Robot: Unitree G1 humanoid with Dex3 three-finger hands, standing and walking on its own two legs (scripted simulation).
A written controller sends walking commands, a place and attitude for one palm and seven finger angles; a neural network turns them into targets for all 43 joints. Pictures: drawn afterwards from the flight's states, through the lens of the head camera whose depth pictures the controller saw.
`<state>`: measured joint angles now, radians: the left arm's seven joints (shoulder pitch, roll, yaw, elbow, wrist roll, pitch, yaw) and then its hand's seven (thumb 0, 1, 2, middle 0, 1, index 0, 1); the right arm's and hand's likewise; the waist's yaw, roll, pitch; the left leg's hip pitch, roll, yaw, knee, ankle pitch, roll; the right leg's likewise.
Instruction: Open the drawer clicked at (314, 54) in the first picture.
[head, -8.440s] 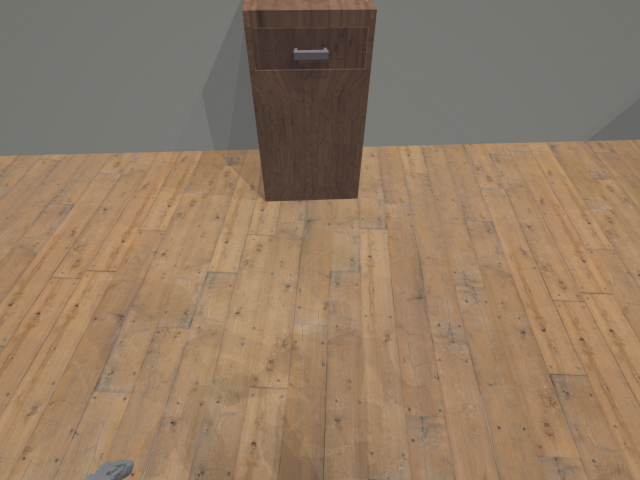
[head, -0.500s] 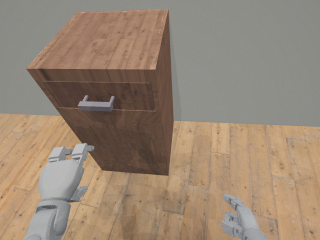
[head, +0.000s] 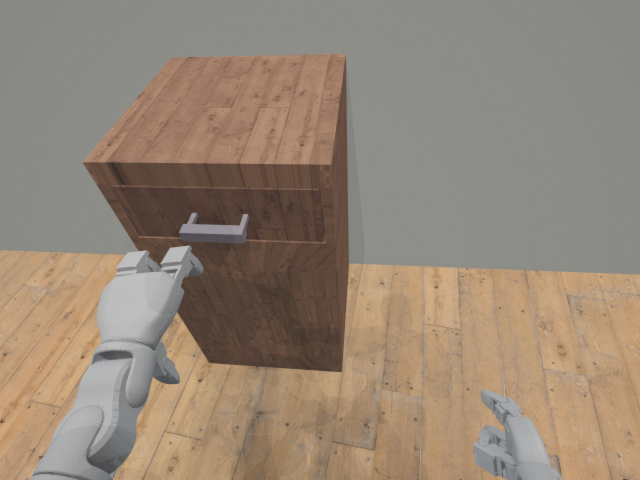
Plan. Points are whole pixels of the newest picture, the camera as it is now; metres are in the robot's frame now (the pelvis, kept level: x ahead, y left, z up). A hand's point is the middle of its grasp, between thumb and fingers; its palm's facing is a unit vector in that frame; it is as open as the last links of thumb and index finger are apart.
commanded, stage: raise the hand with hooked fingers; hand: left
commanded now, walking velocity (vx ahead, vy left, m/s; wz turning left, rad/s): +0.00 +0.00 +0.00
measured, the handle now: (216, 225) +0.55 +0.28 -0.05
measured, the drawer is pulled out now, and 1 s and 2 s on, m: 0.00 0.00 0.00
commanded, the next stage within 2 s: move the hooked fingers above the handle in 0.60 s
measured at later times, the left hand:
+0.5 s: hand (158, 299) +0.30 +0.24 +0.08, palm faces -0.01 -0.08 -1.00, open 13.8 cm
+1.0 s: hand (169, 285) +0.33 +0.24 +0.07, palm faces -0.03 -0.04 -1.00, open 13.8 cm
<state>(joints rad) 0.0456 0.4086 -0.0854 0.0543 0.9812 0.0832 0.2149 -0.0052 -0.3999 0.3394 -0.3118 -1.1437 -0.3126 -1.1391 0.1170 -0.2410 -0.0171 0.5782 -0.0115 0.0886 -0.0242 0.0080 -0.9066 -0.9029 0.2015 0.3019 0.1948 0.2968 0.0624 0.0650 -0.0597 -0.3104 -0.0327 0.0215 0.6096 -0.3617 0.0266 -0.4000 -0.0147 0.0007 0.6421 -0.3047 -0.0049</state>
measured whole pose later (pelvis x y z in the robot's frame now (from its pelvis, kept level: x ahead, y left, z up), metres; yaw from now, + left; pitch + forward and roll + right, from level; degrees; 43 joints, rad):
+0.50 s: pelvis +0.00 +0.01 +0.01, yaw +1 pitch +3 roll +0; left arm -0.06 0.47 -0.05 0.07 0.95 -0.05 0.06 -0.01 -0.49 0.30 -0.32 -1.20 -0.32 -1.20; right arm 0.18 -0.25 -0.01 0.61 -0.01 0.11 0.00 0.01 -0.90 -0.90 0.20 0.30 0.20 0.30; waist 0.07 0.07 -0.01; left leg -0.24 -0.04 0.01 0.50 -0.31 0.04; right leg -0.31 -0.02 -0.01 0.50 -0.24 0.01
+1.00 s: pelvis +0.00 -0.02 +0.01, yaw +2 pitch +5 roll +1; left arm -0.24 0.49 -0.04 0.33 0.98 -0.08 0.10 0.00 -0.49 0.30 -0.32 -1.20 -0.32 -1.20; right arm 0.14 -0.25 -0.01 0.61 0.00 0.10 -0.05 0.00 -0.90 -0.90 0.20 0.30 0.20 0.30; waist 0.06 0.05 -0.03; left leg -0.32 -0.01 -0.02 0.54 -0.31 0.00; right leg -0.39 0.00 -0.04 0.56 -0.26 -0.03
